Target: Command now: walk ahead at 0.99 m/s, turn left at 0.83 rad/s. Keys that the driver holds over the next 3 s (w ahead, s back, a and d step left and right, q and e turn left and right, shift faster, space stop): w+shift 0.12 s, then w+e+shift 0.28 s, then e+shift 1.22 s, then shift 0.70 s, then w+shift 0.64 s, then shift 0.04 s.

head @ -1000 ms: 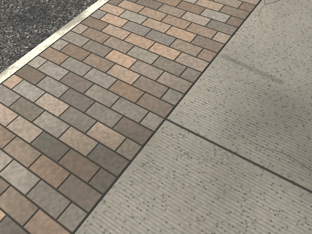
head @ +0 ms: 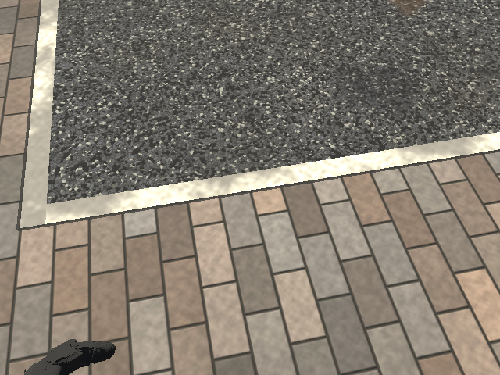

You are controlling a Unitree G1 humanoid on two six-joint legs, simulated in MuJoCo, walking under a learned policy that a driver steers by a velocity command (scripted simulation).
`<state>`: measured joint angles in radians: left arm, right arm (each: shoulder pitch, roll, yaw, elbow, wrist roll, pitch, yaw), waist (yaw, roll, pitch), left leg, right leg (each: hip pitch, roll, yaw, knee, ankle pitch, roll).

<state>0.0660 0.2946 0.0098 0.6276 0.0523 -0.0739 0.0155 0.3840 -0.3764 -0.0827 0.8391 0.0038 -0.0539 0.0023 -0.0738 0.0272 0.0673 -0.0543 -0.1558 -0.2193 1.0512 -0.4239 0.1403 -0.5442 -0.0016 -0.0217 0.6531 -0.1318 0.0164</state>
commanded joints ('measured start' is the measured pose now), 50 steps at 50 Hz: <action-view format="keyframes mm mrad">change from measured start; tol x32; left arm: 1 214 128 73 16 3 4 -1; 37 486 205 141 100 -69 65 -73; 50 89 217 132 -125 -78 104 27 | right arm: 1 -64 -64 21 -121 -25 -12 10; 13 -512 42 110 -293 -49 -11 96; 19 112 -191 9 -111 -90 -30 -3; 30 -356 8 26 -133 5 -56 -43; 50 -299 6 27 -214 -3 18 -29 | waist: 1 130 -159 -227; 13 88 -47 80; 20 -60 235 -519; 29 135 95 -5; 39 67 -378 -215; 50 57 -43 -264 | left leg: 1 -609 131 81 358 166 -14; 9 -741 192 57 31 230 -56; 17 -19 86 277 -448 279 -39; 20 509 644 -552 -700 -287 20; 25 -14 468 84 -705 859 -4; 35 -86 342 440 -538 1127 -85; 37 -174 324 417 -164 942 -125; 39 -600 30 267 504 -304 -235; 50 -426 84 71 -174 143 -257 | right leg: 1 673 -359 680 -396 -637 -155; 13 254 -182 78 -689 266 -178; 17 444 -186 42 -206 881 -145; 20 -107 30 101 751 -328 -126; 36 432 84 -104 -14 214 -107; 39 783 -213 544 -89 970 -412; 42 627 -230 691 -319 247 -416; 50 304 -43 458 -242 465 -252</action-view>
